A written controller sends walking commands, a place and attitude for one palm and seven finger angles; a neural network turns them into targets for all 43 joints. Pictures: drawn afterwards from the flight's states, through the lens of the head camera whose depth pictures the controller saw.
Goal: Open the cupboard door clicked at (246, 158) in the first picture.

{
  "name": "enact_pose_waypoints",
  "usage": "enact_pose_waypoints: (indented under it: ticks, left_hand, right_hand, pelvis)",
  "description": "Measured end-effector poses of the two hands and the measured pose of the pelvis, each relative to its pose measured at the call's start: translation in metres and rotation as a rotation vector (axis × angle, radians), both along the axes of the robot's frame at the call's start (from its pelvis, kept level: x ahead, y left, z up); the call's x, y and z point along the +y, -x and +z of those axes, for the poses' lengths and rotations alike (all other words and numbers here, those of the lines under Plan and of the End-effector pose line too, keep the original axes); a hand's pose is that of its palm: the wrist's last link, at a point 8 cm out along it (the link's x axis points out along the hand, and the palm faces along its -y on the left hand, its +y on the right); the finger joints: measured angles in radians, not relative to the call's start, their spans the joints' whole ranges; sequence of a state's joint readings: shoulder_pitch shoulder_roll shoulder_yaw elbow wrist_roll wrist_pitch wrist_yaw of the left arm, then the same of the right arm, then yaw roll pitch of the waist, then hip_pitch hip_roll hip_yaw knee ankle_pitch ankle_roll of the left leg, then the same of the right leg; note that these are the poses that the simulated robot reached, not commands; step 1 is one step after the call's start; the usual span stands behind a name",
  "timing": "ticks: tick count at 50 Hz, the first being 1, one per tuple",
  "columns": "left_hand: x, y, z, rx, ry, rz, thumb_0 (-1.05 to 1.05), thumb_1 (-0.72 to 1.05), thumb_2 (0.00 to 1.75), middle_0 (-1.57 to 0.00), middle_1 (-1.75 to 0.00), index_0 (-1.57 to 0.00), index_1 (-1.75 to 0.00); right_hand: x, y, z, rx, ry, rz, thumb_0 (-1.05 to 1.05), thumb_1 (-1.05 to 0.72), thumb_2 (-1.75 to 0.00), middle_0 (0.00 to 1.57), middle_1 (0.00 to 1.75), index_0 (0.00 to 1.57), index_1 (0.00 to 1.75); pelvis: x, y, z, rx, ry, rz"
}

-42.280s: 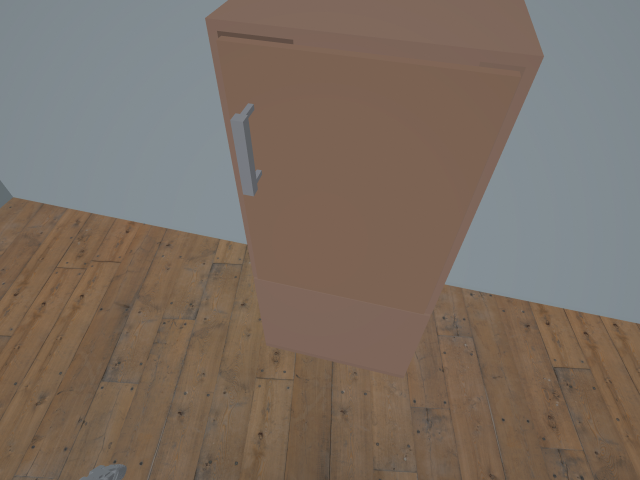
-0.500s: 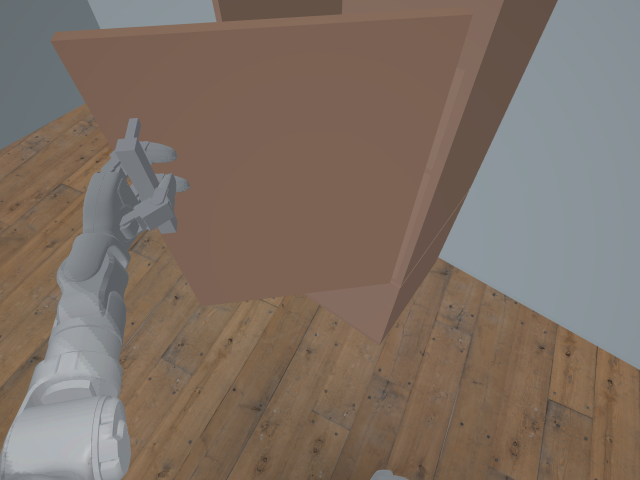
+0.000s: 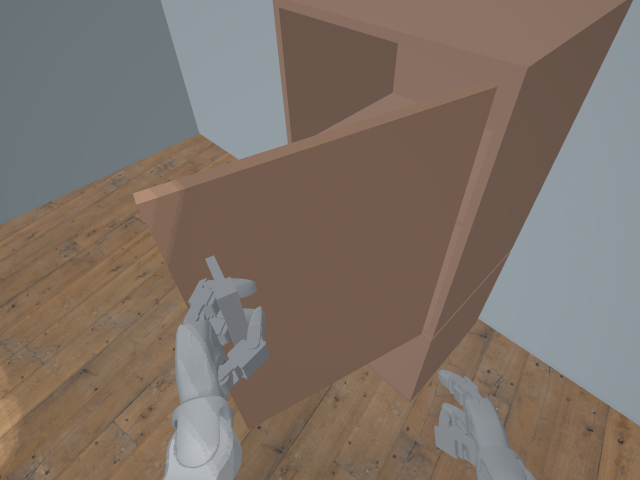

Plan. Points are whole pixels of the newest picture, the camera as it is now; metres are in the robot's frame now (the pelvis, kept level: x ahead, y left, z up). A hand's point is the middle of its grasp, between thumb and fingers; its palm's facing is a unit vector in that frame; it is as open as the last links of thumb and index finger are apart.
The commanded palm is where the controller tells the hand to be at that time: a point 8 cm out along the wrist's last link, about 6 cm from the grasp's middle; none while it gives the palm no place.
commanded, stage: pull the door open along its arc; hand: left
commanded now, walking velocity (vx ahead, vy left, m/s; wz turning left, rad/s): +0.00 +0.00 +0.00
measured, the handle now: (231, 314) +0.28 +0.13 +0.09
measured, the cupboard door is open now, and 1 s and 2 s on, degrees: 74 74 76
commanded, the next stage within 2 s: open thumb and fingers to let go in 0.08 s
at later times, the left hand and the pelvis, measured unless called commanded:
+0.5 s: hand (264, 351) +0.23 +0.08 +0.10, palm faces +0.34 -0.94 +0.00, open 8.3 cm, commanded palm +0.18 +0.13 +0.09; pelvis -0.03 -0.02 +0.00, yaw +2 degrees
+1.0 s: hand (260, 344) +0.24 +0.09 +0.10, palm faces +0.30 -0.95 +0.00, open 14.5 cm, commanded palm +0.20 +0.12 +0.09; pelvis -0.04 +0.01 +0.00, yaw +2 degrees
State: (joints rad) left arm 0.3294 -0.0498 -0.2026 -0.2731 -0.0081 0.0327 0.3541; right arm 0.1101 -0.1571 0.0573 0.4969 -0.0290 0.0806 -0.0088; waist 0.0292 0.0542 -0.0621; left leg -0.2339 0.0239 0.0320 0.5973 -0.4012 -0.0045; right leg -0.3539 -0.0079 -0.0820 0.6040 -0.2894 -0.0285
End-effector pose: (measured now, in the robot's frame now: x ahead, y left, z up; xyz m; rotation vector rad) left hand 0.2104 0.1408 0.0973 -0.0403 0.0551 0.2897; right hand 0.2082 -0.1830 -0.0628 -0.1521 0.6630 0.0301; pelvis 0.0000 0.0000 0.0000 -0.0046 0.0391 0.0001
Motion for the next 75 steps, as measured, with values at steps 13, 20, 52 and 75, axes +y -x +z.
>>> enact_pose_waypoints:
  ticks: [13, 20, 52, 75]
  left_hand:
    - [-0.020, 0.016, 0.002, -0.028, -0.050, 0.068, 0.02, 0.69, 0.78, -0.39, -1.35, -0.39, -1.35]
    - [-0.017, 0.013, 0.004, -0.044, -0.050, 0.077, 0.02, 0.56, 0.75, -0.38, -1.32, -0.38, -1.32]
    - [-0.006, 0.006, 0.006, -0.049, -0.050, 0.019, -0.01, -0.49, 0.30, -0.36, -0.76, -0.36, -0.76]
    - [0.006, 0.022, 0.004, -0.079, -0.064, -0.400, -0.01, -0.50, 0.30, -0.23, -0.38, -0.18, -0.42]
  right_hand:
    - [-0.032, 0.025, -0.027, 0.080, 0.041, 0.012, 0.01, -0.90, -0.89, 0.20, 0.30, 0.21, 0.30]
    - [-0.045, 0.051, -0.033, 0.121, 0.069, -0.020, 0.02, -0.90, -0.89, 0.20, 0.30, 0.20, 0.30]
    - [0.014, 0.057, -0.021, 0.094, 0.032, 0.040, 0.02, -0.90, -0.89, 0.20, 0.30, 0.21, 0.30]
    - [0.006, 0.066, -0.018, -0.032, 0.012, 0.030, 0.02, -0.90, -0.89, 0.20, 0.30, 0.21, 0.30]
  pelvis:
    - [-0.019, 0.009, -0.007, -0.030, -0.004, 0.040]
    - [-0.023, 0.018, -0.004, -0.033, -0.012, 0.037]
    - [0.014, 0.039, -0.002, -0.055, -0.006, 0.033]
    - [0.018, 0.038, -0.010, -0.029, -0.009, 0.035]
